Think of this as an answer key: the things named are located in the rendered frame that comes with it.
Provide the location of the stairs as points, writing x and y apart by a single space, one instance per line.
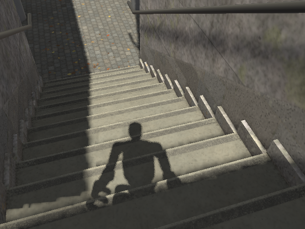
119 150

